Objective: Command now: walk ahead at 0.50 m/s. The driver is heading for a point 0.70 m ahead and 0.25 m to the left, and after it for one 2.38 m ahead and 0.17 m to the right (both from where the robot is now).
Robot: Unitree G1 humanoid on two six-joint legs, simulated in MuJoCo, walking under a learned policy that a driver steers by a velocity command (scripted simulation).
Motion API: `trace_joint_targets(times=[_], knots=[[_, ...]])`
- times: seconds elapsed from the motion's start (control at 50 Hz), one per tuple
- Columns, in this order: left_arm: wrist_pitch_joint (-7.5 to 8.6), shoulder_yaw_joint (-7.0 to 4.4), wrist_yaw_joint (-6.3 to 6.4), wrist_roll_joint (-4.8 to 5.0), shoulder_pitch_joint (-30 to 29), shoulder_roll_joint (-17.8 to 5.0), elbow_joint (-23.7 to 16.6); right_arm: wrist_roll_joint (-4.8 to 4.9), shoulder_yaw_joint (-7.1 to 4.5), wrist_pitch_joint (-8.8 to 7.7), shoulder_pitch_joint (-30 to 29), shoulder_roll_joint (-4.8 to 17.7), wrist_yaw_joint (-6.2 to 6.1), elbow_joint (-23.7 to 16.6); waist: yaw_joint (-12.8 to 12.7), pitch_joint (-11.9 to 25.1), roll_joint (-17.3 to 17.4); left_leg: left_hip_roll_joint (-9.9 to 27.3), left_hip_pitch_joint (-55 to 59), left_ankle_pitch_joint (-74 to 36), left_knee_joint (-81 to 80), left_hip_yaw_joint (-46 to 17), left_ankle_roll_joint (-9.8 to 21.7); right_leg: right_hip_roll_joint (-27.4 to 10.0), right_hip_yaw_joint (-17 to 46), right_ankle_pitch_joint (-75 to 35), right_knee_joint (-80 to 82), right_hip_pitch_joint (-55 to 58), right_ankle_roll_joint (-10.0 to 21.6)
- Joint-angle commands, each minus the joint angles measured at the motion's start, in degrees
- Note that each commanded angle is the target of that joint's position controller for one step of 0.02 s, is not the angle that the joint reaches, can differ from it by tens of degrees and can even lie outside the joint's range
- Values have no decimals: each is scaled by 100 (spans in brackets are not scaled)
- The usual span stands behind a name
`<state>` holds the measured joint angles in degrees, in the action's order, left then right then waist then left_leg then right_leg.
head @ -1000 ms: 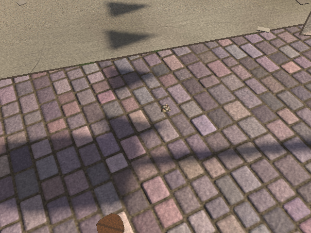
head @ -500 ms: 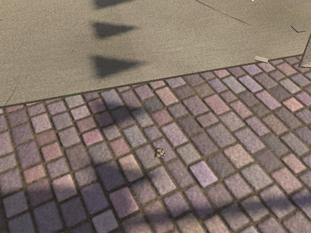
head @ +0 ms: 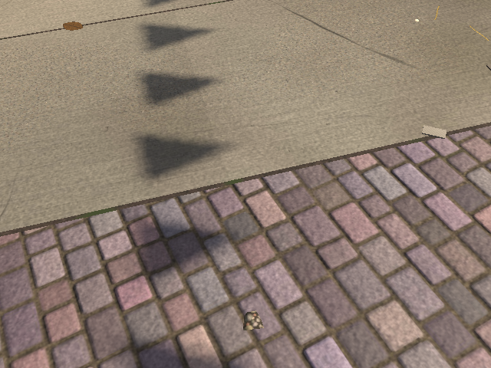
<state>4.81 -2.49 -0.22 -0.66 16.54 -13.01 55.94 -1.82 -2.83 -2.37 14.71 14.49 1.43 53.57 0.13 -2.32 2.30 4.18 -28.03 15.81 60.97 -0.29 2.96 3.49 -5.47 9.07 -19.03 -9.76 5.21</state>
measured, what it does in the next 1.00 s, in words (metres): walks ahead, turning left: left foot, then right foot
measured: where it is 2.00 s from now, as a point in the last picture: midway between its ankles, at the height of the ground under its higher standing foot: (214, 320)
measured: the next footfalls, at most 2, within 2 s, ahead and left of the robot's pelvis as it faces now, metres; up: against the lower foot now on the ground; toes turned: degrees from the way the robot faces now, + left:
left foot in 0.36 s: +0.34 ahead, +0.12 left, +0.00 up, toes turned +13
right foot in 0.88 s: +0.69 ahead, +0.05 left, +0.00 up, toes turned +28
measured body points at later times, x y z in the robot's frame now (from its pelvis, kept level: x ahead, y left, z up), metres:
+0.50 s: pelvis +0.27 +0.06 -0.01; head +0.30 +0.07 +0.44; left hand +0.28 +0.32 -0.15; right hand +0.41 -0.19 -0.14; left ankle +0.30 +0.11 -0.75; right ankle +0.22 -0.09 -0.65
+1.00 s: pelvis +0.55 +0.09 -0.01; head +0.58 +0.10 +0.44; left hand +0.58 +0.39 -0.11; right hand +0.72 -0.15 -0.15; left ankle +0.39 +0.13 -0.66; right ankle +0.65 +0.03 -0.75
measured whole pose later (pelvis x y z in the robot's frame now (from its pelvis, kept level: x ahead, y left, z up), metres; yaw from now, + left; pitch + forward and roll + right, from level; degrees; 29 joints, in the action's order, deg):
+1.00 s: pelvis +0.55 +0.09 -0.01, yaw +29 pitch +1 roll +0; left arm 4.1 -1.8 0.3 -1.9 7.1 -14.4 43.9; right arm -1.2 -4.4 -2.2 19.0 17.4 0.1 48.9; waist 2.5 -2.9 1.7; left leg -5.5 -18.5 23.9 63.5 -4.9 4.0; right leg 0.8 -2.1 9.3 -29.0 -20.2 1.2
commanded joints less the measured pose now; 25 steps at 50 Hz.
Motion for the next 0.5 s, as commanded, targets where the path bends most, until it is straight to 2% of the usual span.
trace_joint_targets(times=[0.02, 0.12, 0.18, 0.24, 0.26, 0.3, 0.32, 0.34, 0.36, 0.38, 0.4, 0.42, 0.44, 0.46, 0.48, 0.5], knots=[[149, -112, 16, 33, 256, -631, -87, -29, -56, 78, 112, 246, 52, -219, 132, -91, -521, 263, -642, -546, -231, 19, -166, -1497, 1268, -699, 1345, 187, 702], [152, -89, 41, -21, 626, -600, 64, 70, -3, 68, -776, 143, 68, -492, -86, -305, -500, 87, -999, -1398, -1368, -6, -183, -1419, 568, -1097, 1446, 545, 523], [166, -64, 90, -35, 832, -554, 159, 50, 47, 49, -1234, 90, 77, -662, -217, -395, -519, -17, -927, -1692, -2000, 232, -62, -1500, 227, -1557, 1410, 877, 448], [142, -61, 156, -68, 1021, -573, 273, 17, 63, 15, -1532, 95, 91, -831, -281, -452, -517, -111, -899, -1425, -2458, 459, 151, -1664, -15, -2295, 1095, 1447, 382], [128, -70, 180, -75, 1012, -616, 289, 9, 54, 3, -1526, 113, 94, -861, -245, -430, -536, -181, -810, -1213, -2571, 550, 244, -1708, -103, -2784, 880, 1621, 345], [96, -100, 222, -90, 887, -761, 272, -4, 2, -11, -1207, 188, 64, -809, -51, -168, -672, -511, -254, -666, -2683, 821, 478, -1746, -313, -4628, 74, 1851, 252], [55, -124, 231, -106, 835, -841, 256, -14, -50, -22, -782, 272, 42, -697, 132, 104, -729, -731, 215, -386, -2737, 933, 620, -1745, -410, -5365, -667, 1900, 222], [1, -144, 228, -101, 784, -909, 213, -34, -128, -53, -85, 386, 27, -483, 412, 504, -705, -926, 1017, -406, -3024, 960, 773, -1686, -527, -5382, -1717, 1719, 153], [-11, -137, 218, -66, 664, -915, 76, -117, -270, -81, 838, 704, -13, -230, 835, 992, -488, -576, 2447, -437, -3287, 294, 1076, -1564, -597, -4245, -3162, 691, 1], [36, -33, 109, 78, 890, -412, -287, -147, -485, -59, 1249, 1428, -89, -266, 725, 1696, 751, 1170, 4345, -462, -3460, -2446, 1960, -697, -687, -595, -5532, -1613, -318], [99, -113, 55, -4, 501, -691, -442, 67, -486, 23, 1099, 1441, -64, -258, 652, 1959, 594, 1640, 4647, -746, -4347, -4318, 2295, -8, 458, 2009, -6442, -2754, -354], [152, -111, 18, -36, -24, -687, -615, 147, -460, 59, 680, 1322, -85, -266, 511, 1061, 164, 1442, 3986, -607, -4417, -3321, 2064, -491, 833, 1482, -6362, -3287, -296], [209, -91, 7, -12, -134, -658, -658, 151, -376, 56, 367, 959, -92, -310, 336, 511, -217, 1247, 3153, -925, -4581, -2701, 1788, -730, 788, 999, -5833, -3130, -299], [179, -104, 20, -42, -117, -615, -634, 145, -318, 42, 143, 748, -107, -338, 105, 148, -413, 944, 2483, -1396, -4711, -2222, 1534, -878, 771, 864, -5342, -2807, -346], [71, -95, 26, -139, -32, -575, -654, 186, -269, 15, 11, 611, -135, -342, -88, 51, -357, 667, 2000, -1765, -4800, -1826, 1389, -962, 770, 836, -4998, -2432, -450], [-47, -85, 9, -201, 44, -504, -654, 194, -248, -34, 11, 586, -137, -355, -164, 123, -248, 520, 1796, -1989, -4830, -1616, 1337, -986, 756, 817, -4772, -2179, -533]])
